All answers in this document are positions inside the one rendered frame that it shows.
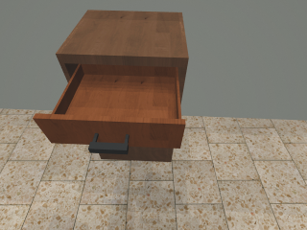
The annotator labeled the drawer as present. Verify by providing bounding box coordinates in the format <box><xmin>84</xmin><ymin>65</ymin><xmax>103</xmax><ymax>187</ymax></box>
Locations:
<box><xmin>33</xmin><ymin>63</ymin><xmax>186</xmax><ymax>149</ymax></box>

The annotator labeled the cabinet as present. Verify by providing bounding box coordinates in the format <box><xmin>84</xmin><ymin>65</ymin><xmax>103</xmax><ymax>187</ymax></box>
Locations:
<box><xmin>56</xmin><ymin>10</ymin><xmax>189</xmax><ymax>162</ymax></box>

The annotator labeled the handle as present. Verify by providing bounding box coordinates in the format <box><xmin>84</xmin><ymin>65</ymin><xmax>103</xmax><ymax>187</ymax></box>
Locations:
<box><xmin>88</xmin><ymin>133</ymin><xmax>130</xmax><ymax>154</ymax></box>

